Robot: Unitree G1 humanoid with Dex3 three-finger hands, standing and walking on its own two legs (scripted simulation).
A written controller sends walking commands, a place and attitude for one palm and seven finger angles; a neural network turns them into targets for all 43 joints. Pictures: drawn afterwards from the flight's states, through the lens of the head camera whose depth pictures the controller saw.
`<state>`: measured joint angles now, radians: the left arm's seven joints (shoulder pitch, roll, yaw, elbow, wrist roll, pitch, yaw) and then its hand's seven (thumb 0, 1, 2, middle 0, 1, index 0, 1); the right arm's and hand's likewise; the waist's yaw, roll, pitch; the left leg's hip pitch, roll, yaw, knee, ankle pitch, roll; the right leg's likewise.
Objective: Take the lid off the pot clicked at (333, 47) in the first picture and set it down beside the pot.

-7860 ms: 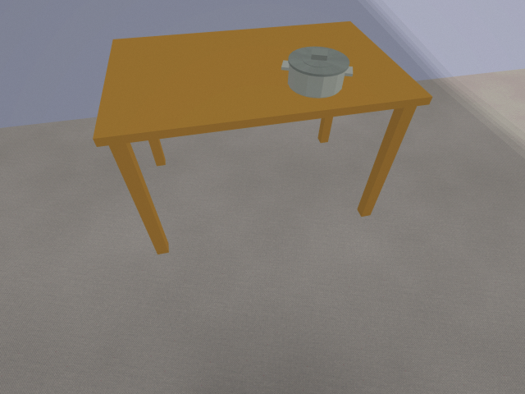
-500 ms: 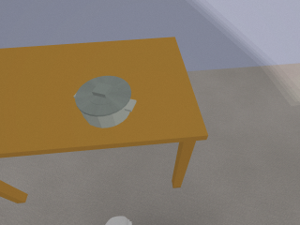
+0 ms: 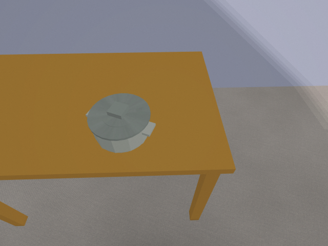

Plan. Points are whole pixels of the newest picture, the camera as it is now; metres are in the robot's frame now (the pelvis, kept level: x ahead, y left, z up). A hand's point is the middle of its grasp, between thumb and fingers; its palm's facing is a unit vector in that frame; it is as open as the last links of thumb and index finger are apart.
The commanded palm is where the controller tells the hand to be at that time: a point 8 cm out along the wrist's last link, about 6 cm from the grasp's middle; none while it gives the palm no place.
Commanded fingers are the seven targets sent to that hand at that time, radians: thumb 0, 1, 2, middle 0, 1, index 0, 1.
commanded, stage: come to a stop and stand still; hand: left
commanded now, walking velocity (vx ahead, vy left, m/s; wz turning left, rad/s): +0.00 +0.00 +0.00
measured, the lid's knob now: (118, 110) +0.49 +0.20 +0.01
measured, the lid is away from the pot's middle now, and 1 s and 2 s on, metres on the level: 0.00 0.00 0.00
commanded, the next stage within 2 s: look again from close up in 1.12 s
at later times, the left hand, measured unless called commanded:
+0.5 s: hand out of the picture +0.10 +0.19 -0.16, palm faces -0.03 -0.97 -0.24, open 7.4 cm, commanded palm none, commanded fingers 0.00 0.90 0.90 -0.20 -0.30 -0.20 -0.30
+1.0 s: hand out of the picture +0.05 +0.19 -0.17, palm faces +0.02 -0.98 -0.22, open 7.4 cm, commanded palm none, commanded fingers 0.00 0.90 0.90 -0.20 -0.30 -0.20 -0.30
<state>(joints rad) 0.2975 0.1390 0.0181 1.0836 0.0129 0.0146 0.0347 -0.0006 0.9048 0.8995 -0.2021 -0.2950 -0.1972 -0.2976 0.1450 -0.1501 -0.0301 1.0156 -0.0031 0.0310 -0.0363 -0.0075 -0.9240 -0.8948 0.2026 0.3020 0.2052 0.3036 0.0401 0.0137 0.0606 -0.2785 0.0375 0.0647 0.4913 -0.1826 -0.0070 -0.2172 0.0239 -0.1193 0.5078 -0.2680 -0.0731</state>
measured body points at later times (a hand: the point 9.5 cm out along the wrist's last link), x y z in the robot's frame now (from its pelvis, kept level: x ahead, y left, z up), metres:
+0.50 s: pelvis +0.00 +0.02 +0.00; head +0.03 +0.00 +0.45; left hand +0.10 +0.24 -0.14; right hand -0.03 -0.20 -0.16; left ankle +0.01 +0.12 -0.74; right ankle +0.01 -0.07 -0.74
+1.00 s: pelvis +0.03 +0.01 +0.00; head +0.06 +0.01 +0.45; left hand +0.05 +0.24 -0.15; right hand +0.07 -0.22 -0.16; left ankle +0.01 +0.12 -0.74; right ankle +0.01 -0.07 -0.74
